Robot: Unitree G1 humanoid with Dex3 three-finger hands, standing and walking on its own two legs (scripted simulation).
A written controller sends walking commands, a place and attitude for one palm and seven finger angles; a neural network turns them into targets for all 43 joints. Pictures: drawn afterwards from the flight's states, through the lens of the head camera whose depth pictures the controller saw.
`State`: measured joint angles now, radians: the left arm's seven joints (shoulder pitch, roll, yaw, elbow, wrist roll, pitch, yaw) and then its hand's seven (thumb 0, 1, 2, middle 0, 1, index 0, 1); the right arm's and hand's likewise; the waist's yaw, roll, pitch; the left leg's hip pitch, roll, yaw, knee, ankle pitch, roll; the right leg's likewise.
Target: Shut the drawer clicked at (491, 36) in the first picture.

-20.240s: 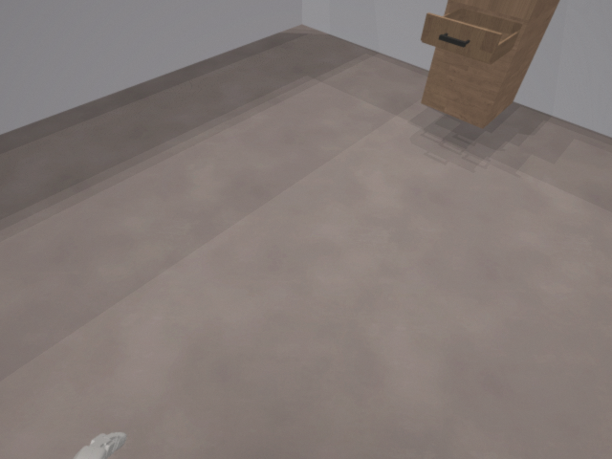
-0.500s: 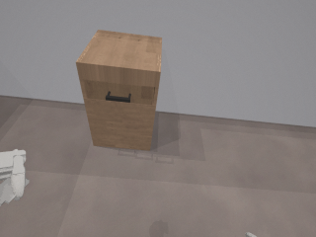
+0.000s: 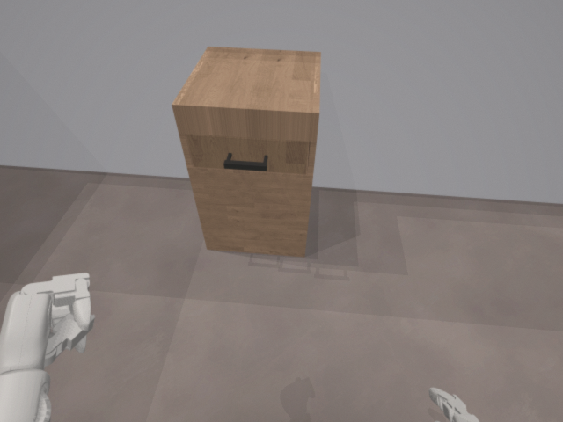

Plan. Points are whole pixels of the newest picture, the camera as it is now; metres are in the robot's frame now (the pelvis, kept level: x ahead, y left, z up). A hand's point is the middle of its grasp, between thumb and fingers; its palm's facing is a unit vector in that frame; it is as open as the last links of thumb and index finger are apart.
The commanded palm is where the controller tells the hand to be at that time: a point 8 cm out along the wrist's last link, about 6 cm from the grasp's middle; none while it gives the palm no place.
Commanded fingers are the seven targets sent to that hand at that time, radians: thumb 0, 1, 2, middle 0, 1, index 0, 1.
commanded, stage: let the arm hang, fingers relaxed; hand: left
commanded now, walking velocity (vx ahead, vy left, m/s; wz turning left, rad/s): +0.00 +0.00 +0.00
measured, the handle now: (246, 161) +0.91 +0.15 -0.21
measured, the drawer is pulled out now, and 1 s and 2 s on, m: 0.00 0.00 0.00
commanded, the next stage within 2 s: look to check the result in 1.02 s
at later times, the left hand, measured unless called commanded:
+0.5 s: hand out of the picture +0.02 +0.18 -0.15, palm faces +0.03 -0.97 -0.25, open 5.3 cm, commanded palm none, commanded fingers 0.00 0.90 0.90 -0.20 -0.30 -0.20 -0.30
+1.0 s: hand out of the picture +0.01 +0.15 -0.15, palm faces +0.02 -0.98 -0.18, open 7.3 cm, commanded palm none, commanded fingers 0.00 0.90 0.90 -0.20 -0.30 -0.20 -0.30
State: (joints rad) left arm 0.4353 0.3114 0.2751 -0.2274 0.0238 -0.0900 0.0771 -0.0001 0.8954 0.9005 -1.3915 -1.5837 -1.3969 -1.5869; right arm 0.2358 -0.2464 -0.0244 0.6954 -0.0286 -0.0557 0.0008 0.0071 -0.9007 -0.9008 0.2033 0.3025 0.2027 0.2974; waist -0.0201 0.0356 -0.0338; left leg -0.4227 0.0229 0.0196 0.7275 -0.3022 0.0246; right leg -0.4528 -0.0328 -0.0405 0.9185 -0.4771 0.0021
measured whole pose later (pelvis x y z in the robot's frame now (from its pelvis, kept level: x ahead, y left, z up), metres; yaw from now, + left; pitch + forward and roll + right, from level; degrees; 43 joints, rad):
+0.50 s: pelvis -0.01 -0.02 +0.02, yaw +1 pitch -1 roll -1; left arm 0.28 0.22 0.02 0.96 0.01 0.03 0.02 0.01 0.91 0.90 -0.57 -0.73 -0.57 -0.71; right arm 0.33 -0.16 -0.02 0.99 -0.02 0.02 -0.01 0.00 -0.91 -0.90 0.20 0.30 0.20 0.30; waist -0.01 0.01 0.05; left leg -0.29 0.00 -0.01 0.51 -0.21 0.01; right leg -0.27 0.01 0.01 0.47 -0.18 0.00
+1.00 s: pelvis +0.01 -0.02 +0.03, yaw +0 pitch -2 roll +0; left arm 0.27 0.13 0.01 1.12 0.01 0.00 0.03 0.01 0.92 0.90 -0.20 -0.30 -0.20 -0.30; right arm 0.31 -0.12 -0.02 1.10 -0.01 0.00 -0.03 0.00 -0.91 -0.90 0.20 0.30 0.20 0.30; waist -0.01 0.01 0.06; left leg -0.21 0.00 0.02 0.44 -0.20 0.01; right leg -0.22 0.00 0.03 0.44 -0.20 0.01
